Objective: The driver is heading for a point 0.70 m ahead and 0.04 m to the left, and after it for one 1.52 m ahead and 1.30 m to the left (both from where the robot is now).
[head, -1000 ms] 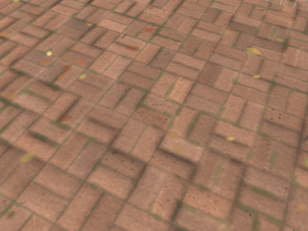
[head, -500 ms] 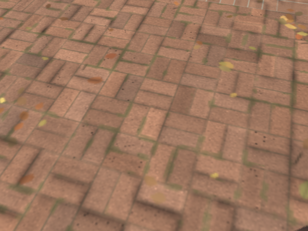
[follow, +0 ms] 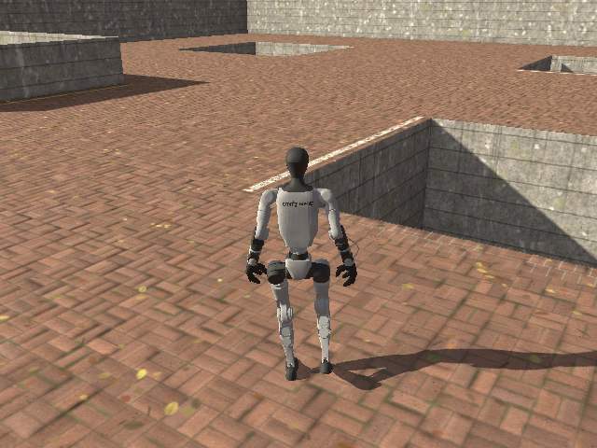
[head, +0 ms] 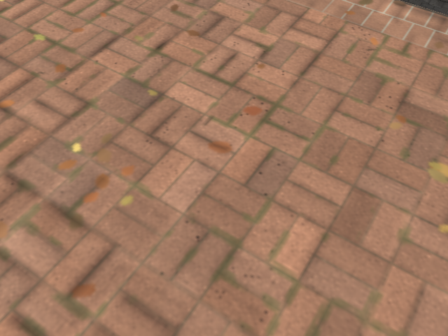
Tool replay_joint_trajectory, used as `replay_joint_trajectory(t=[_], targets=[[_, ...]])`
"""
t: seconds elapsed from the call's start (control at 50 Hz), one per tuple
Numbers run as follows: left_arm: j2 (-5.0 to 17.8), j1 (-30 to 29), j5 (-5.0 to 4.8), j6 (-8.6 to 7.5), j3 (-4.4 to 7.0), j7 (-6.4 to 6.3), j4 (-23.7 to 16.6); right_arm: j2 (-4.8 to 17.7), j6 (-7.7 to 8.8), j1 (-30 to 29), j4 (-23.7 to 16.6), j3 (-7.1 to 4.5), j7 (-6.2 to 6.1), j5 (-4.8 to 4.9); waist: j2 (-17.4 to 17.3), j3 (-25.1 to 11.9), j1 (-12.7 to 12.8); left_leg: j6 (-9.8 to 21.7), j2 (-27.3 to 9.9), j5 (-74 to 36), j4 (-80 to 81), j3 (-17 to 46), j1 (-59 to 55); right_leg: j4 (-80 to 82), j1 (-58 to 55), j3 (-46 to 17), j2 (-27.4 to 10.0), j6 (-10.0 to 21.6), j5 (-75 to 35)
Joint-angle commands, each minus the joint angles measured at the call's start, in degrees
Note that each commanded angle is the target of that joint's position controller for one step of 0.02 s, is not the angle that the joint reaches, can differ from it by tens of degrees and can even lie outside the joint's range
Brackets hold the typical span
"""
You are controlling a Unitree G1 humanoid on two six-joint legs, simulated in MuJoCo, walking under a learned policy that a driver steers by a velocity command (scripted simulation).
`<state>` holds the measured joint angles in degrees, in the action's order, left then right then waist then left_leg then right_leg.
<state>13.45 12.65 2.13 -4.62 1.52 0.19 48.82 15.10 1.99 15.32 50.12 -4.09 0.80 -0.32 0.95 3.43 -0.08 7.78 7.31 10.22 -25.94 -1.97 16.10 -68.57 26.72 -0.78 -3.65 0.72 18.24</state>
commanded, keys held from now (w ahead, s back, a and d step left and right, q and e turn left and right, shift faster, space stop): w+q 0.32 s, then w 0.54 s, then w+q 0.14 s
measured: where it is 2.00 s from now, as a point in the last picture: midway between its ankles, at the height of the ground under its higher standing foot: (153, 199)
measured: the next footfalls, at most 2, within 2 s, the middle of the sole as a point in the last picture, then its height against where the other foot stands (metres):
right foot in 0.36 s outside the picture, level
left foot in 0.86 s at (176, 300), level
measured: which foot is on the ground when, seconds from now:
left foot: down 0.00-0.36, up 0.38-0.84, down 0.86-1.00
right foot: up 0.00-0.34, down 0.36-0.88, up 0.90-1.00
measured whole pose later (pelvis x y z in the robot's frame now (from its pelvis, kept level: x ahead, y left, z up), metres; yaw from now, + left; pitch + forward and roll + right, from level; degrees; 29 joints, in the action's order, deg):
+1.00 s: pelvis +0.51 +0.08 +0.00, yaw +19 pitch +0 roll -1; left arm 14.3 19.1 1.7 -3.5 2.2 0.9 52.1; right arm 14.0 3.4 12.4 47.3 -1.8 0.9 -0.9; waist 1.2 1.8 1.3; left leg 5.0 2.9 10.5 -26.3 -2.7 16.5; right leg -60.9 20.4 1.6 -1.9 2.8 20.1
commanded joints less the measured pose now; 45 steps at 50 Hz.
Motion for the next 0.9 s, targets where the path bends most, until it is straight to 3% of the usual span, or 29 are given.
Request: replay_joint_trajectory(t=[0.02,0.1,0.16,0.24,0.3,0.34,0.36,0.38,0.4,0.42,0.44,0.46,0.5,0.54,0.6,0.66,0.7,0.74,0.8,0.84,0.86,0.88,0.9], targets=[[4.2,3.9,0.89,1.8,0.89,0.31,-3.0,6.9,1.74,2.5,-2.5,-1.47,-0.27,0.46,-1.5,-3.6,1.9,9.1,-14.9,-17.2,13.5,17.3,-4.3,4.7,5.2,-0.4,-2.0,-2.0,-2.1],[4.6,-5.9,0.61,2.33,0.83,0.58,-6.8,8.0,1.66,6.7,-2.1,-1.78,-0.35,0.48,-3.2,-1.0,-1.0,7.1,-13.0,-14.6,14.9,17.4,-5.4,16.2,10.5,0.6,-1.9,-4.0,-11.3],[4.5,-11.7,0.2,2.15,0.52,0.88,-8.7,8.2,1.4,9.9,-1.9,-1.93,-0.49,0.43,-4.3,-1.3,-3.6,5.6,-12.5,-15.6,13.3,18.4,-9.6,23.8,11.8,0.3,-0.7,-4.1,-16.6],[4.9,-17.7,-0.32,1.45,0.06,1.16,-11.4,8.7,1.15,12.8,-2.0,-1.99,-0.97,-0.38,-4.9,-1.2,-5.7,5.3,-13.5,-21.4,9.4,21.0,-14.7,30.7,11.5,0.2,1.6,-3.4,-16.6],[6.6,-15.4,-0.69,0.61,0.31,1.04,-11.9,10.0,1.17,10.3,-3.2,-2.3,-1.59,-0.78,-5.9,-1.6,-3.4,3.4,-14.6,-24.4,5.9,23.6,-14.2,36.6,3.5,-0.9,3.1,-1.6,-13.0],[8.7,-4.5,-0.75,-0.14,1.31,0.25,-8.6,11.0,1.56,6.9,-4.1,-2.45,-1.31,-0.71,-4.9,-5.6,1.8,1.1,-12.5,-31.6,-2.9,22.5,-10.9,41.1,-12.1,0.5,5.7,0.5,-10.2],[10.9,3.0,0.02,-0.95,2.14,-0.48,-6.9,9.5,2.09,7.2,-4.0,-1.97,-0.79,-0.2,-1.4,-10.4,5.1,-0.3,-8.9,-28.6,-14.2,19.1,-7.1,43.1,-23.4,-2.3,1.9,2.7,-10.1],[15.3,11.3,1.37,-1.09,3.09,-1.48,-7.0,4.6,2.56,9.4,-5.8,-0.59,-0.52,1.03,5.9,-19.6,7.1,-2.0,-4.8,-10.4,-30.7,13.6,1.9,45.3,-37.1,-19.3,-12.8,6.4,3.0],[18.6,9.6,1.41,-0.19,4.16,-1.18,-6.3,3.3,2.31,16.1,-6.3,-0.3,-0.49,1.33,17.9,-21.2,2.2,-3.1,1.8,21.6,-41.3,8.8,15.8,52.7,-41.9,-44.0,-21.5,12.8,3.7],[12.5,6.1,0.14,0.33,3.29,-0.65,-6.7,6.6,1.47,14.6,-3.9,-0.54,-1.0,-0.65,7.2,-13.4,1.2,-2.4,-3.3,17.1,-45.7,10.2,19.8,52.8,-35.1,-41.7,-19.5,12.7,10.0],[8.0,2.9,-0.43,0.27,2.3,-0.24,-7.0,6.4,1.41,9.9,-4.1,-0.43,-0.47,-1.12,1.1,-7.1,1.4,-2.7,-4.8,11.8,-44.2,9.9,19.1,53.8,-27.8,-32.2,-16.3,11.6,7.2],[6.3,1.2,-0.2,0.15,1.81,-0.04,-6.7,5.4,1.4,7.2,-4.8,-0.17,-0.09,-1.19,0.5,-4.4,0.7,-3.1,-6.3,9.3,-41.5,9.4,18.1,55.0,-23.5,-25.1,-13.3,10.1,0.5],[5.9,2.5,-0.49,-0.6,1.51,-0.07,-4.8,4.8,0.56,6.1,-5.2,0.04,0.71,-2.1,4.6,-3.2,-0.3,-4.1,-7.5,8.4,-38.3,8.6,15.9,56.2,-19.9,-16.5,-9.4,8.9,-11.4],[6.4,5.1,-1.07,-1.73,1.66,0.39,-3.0,4.3,0.01,5.6,-5.4,0.24,1.06,-2.18,4.9,-4.3,-0.8,-4.7,-7.0,7.7,-37.0,7.9,15.8,56.4,-20.2,-13.1,-9.0,9.8,-20.3],[7.2,6.9,-1.47,-2.12,1.95,0.52,-1.4,3.7,-0.13,-0.4,-7.4,0.86,1.52,-2.33,4.2,-2.5,-0.5,-5.9,-8.9,3.2,-32.0,6.1,20.4,59.5,-20.7,-9.6,-9.0,10.9,-20.8],[6.8,8.5,-1.6,-1.63,1.84,0.65,0.1,2.1,0.19,-7.9,-9.6,2.12,2.04,-2.06,4.2,-0.9,0.8,-6.9,-10.7,-3.3,-21.5,2.1,19.3,61.1,-19.4,-5.0,-6.7,10.1,-21.4],[7.6,10.4,-1.64,-1.49,2.04,0.74,1.2,1.4,0.42,-12.1,-10.7,2.81,2.17,-1.68,4.4,-0.5,2.1,-6.8,-10.5,-5.7,-14.9,0.0,16.1,60.8,-19.1,-3.2,-6.2,9.5,-23.5],[8.7,12.5,-1.54,-1.26,2.28,0.74,2.3,2.0,0.55,-14.4,-11.3,2.89,1.95,-1.42,4.4,-0.4,2.8,-6.2,-9.8,-5.4,-11.1,-1.1,13.7,59.6,-20.8,-3.1,-7.2,9.1,-25.2],[9.6,13.5,-1.32,-0.63,2.48,0.44,3.6,3.2,0.86,-14.9,-11.7,2.59,1.31,-1.46,4.4,0.0,2.2,-4.1,-8.9,-1.8,-7.3,-1.7,10.9,56.2,-24.5,-3.8,-9.6,8.6,-29.6],[9.9,13.0,-1.56,-0.08,2.46,0.21,4.3,4.0,1.51,-7.2,-9.0,1.88,0.64,-2.09,2.6,-3.3,-1.7,-2.2,-6.1,-1.0,-1.5,-2.9,-0.2,45.6,-24.9,-1.3,-8.0,7.1,-40.6],[8.5,13.4,-1.62,0.02,1.98,0.14,4.3,6.1,2.16,1.7,-5.9,0.92,0.05,-2.85,0.2,-8.7,-4.8,-0.5,-7.3,-0.6,-0.5,-0.9,-12.5,34.7,-20.3,1.0,-5.3,5.9,-39.1],[5.5,12.8,-2.17,-0.14,0.97,0.18,1.5,11.1,2.49,11.4,-4.5,-0.43,-0.68,-3.89,-7.4,-16.6,-8.4,3.7,-21.6,6.8,1.8,16.4,-27.1,16.7,-7.7,5.0,-1.3,3.8,-21.2],[3.8,16.7,-2.07,-0.08,0.97,0.18,0.8,15.3,1.81,13.0,-3.5,-1.58,-0.72,-2.47,-17.3,-19.2,-6.0,9.6,-31.4,6.8,9.2,39.5,-33.3,2.3,7.4,4.6,6.9,2.7,11.9]])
